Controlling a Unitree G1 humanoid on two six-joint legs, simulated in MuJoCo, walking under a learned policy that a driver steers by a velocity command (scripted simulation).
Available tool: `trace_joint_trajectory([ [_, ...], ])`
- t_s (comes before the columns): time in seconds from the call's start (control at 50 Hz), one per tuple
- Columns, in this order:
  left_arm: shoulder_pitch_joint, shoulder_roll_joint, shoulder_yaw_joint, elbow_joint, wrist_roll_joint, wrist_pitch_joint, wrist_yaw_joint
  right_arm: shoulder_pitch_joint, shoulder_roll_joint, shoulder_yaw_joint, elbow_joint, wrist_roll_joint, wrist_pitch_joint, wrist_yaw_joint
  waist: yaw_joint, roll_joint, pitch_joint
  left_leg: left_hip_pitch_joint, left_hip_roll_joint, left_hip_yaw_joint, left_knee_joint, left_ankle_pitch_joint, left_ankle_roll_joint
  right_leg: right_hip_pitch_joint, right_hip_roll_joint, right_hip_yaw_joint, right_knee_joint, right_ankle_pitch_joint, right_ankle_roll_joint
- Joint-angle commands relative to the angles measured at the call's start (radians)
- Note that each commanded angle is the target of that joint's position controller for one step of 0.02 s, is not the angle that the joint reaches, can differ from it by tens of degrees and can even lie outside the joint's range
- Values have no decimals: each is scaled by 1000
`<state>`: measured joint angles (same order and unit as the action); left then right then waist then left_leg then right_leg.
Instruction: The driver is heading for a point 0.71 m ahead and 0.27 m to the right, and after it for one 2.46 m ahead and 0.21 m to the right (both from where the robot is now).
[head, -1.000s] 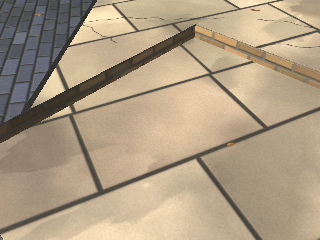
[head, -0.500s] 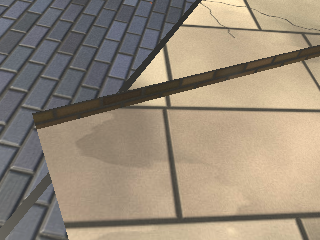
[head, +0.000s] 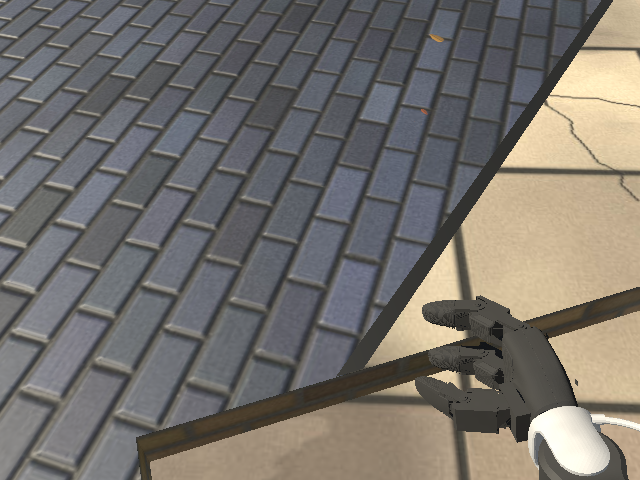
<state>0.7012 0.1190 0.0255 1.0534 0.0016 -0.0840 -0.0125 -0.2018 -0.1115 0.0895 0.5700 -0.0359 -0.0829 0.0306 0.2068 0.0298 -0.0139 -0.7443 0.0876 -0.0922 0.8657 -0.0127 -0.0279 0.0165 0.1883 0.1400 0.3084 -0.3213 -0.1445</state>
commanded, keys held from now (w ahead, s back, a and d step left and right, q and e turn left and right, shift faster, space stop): w+e+shift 0.66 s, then w+q+shift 0.34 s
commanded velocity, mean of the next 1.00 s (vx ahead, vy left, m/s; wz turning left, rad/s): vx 1.00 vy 0.00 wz -0.62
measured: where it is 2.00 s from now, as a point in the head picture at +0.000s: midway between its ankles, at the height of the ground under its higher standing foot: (631, 99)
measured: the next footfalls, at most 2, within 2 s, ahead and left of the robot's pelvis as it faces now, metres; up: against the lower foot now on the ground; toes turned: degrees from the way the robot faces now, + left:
left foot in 0.12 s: +0.33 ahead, +0.17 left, +0.00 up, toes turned -10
right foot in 0.56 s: +0.65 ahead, -0.13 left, +0.00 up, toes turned -35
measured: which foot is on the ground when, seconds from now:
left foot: up 0.00-0.10, down 0.12-0.54, up 0.56-0.96, down 0.98-1.00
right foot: down 0.00-0.12, up 0.14-0.54, down 0.56-0.98, up 1.00-1.00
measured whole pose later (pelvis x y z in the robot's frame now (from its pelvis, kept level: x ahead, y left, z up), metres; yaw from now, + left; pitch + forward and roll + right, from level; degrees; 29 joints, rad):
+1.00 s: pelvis +0.86 -0.22 +0.02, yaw -36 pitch +3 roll +1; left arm 0.45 0.27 0.04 0.88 0.02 -0.08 0.02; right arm 0.09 -0.18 0.05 0.61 -0.02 -0.01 0.02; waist 0.00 -0.01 -0.04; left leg -0.81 -0.04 0.15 1.16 -0.45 0.19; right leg 0.06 0.06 -0.05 0.58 -0.15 -0.10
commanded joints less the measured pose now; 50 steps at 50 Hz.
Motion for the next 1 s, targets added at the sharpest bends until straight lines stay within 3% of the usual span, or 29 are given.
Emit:
trace_joint_trajectory([
  [0.02,-71,221,50,-90,-17,-16,-6,-103,-96,-39,-76,28,-4,-3,-76,-42,116,345,-85,126,-231,132,10,-328,-243,262,-139,526,-66],
  [0.08,-47,250,66,-74,-12,-11,-6,35,-164,-77,-41,19,-24,-37,-125,-80,-30,541,-157,126,-388,-7,48,-128,-231,229,154,842,-22],
  [0.1,-94,270,75,-86,-14,-14,-11,196,-207,-101,0,10,-35,-49,-212,-105,-113,744,-116,84,-372,-35,63,-207,-197,213,346,795,-3],
  [0.12,-170,279,86,-123,-16,-25,-14,429,-283,-136,45,-2,-41,-68,-332,-99,-232,1010,14,-32,-322,-193,96,-374,-171,188,575,610,5],
  [0.14,-217,151,67,-167,-2,-37,-6,651,-359,-165,96,-29,-37,-80,-376,68,-364,1230,290,-285,-282,-341,120,-551,-128,100,863,-127,-8],
  [0.16,-148,148,57,-241,-58,-23,5,568,-400,-181,111,-35,-32,-67,-286,331,-478,1269,435,-785,-501,-565,248,-756,-120,14,1125,-140,19],
  [0.18,-242,177,60,-219,-22,4,14,462,-269,-169,88,-24,-24,-57,-278,153,-280,1098,359,-683,-572,-746,226,-862,-197,-32,1149,-32,12],
  [0.2,-325,170,62,-234,3,16,2,409,-187,-150,99,-13,-25,-49,-274,71,-136,948,300,-491,-578,-606,194,-867,-218,-58,1097,33,18],
  [0.22,-362,148,61,-243,16,24,-10,407,-162,-146,128,-17,-27,-45,-251,8,-65,830,263,-364,-595,-420,183,-835,-241,-61,1072,44,24],
  [0.3,-500,76,35,-345,43,76,-51,525,-115,-138,259,13,-47,-34,-198,70,-4,734,217,-49,-604,36,130,-878,-316,-81,1043,32,23],
  [0.4,-684,143,1,-470,39,76,-88,463,-215,-150,264,12,-57,-46,-151,11,93,573,112,282,-726,290,55,-716,-282,-202,668,317,11],
  [0.44,-710,175,-1,-455,29,83,-93,518,-269,-156,262,15,-60,-50,-172,2,59,583,60,361,-688,704,25,-516,-169,-323,559,377,-6],
  [0.46,-694,187,-3,-466,31,79,-89,548,-328,-164,258,20,-66,-51,-143,36,69,635,102,359,-601,928,11,-508,-156,-340,512,339,-16],
  [0.5,-557,249,11,-427,39,77,-75,551,-382,-178,252,12,-46,-62,-56,83,3,711,162,338,-375,1115,4,-366,-121,-320,456,262,-57],
  [0.54,-214,333,58,-306,30,59,-49,504,-384,-180,219,1,-6,-62,77,26,-154,582,152,317,138,863,39,54,-94,-226,322,291,-114],
  [0.56,-250,372,91,-295,-8,70,-26,485,-341,-177,209,-2,1,-43,38,-170,-111,299,-58,324,547,-130,22,224,-144,-109,257,275,-125],
  [0.58,-337,494,102,-345,32,84,-23,602,-248,-147,109,-9,-12,-39,-144,-295,-181,-54,-106,232,917,-512,-20,427,-353,268,364,707,-273],
  [0.6,-267,505,118,-386,42,100,-4,521,-283,-140,42,7,-34,-46,-53,-166,-384,-201,-112,52,1017,-481,-20,549,-439,529,140,298,-399],
  [0.62,-281,460,113,-370,36,99,13,450,-290,-131,29,2,-50,-48,-71,-41,-231,-264,-63,38,951,-443,-3,398,-435,570,-13,110,-342],
  [0.66,-331,371,85,-342,21,68,20,420,-244,-112,18,-31,-34,-47,-181,44,-30,-208,-1,31,847,-426,10,62,-348,445,-26,132,-255],
  [0.72,-324,268,40,-289,10,7,15,389,-123,-80,-18,-36,39,-58,-256,19,23,-312,2,49,1180,-547,31,-257,-336,343,-17,114,-236],
  [0.74,-274,243,33,-262,12,-13,19,292,-102,-76,-53,-37,45,-65,-230,63,66,-431,2,14,1288,-586,62,-239,-324,334,15,172,-203],
  [0.78,-220,268,29,-214,21,-34,19,177,-54,-46,-122,-21,42,-70,-241,69,88,-555,0,33,1201,-570,111,-207,-335,242,-23,212,-126],
  [0.84,-258,254,10,-221,1,-29,20,129,-130,-49,-135,0,48,-47,-224,52,117,-282,10,179,673,-376,111,-319,-256,63,-237,400,-48],
  [0.88,-289,293,18,-229,3,-32,16,215,-110,-50,-103,-9,72,-29,-241,-46,23,-7,-12,233,534,-260,145,-277,-265,-94,-225,945,-15],
  [0.92,-276,354,36,-233,-7,-36,25,282,-129,-60,-64,6,77,-25,-268,-125,-68,175,-88,311,410,-313,185,-143,-330,-158,-102,1578,7],
  [0.96,-279,371,57,-245,39,-16,45,472,-215,-100,9,28,82,-25,-357,-188,-185,304,-204,300,338,-539,237,7,-415,-174,257,1927,17],
  [0.98,-360,395,72,-282,29,-7,44,659,-274,-134,60,32,75,-17,-486,-156,-219,494,-220,189,153,-536,313,-91,-374,-213,664,1873,34],
  [1.0,-445,297,53,-343,10,-21,30,758,-376,-175,137,16,65,-7,-513,106,-203,700,-109,-218,-128,-637,397,-456,-167,-200,1216,803,84],
])
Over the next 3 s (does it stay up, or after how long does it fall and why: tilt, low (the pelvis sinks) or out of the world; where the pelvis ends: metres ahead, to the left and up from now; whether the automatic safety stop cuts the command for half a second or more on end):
stays up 2.48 -0.13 0.12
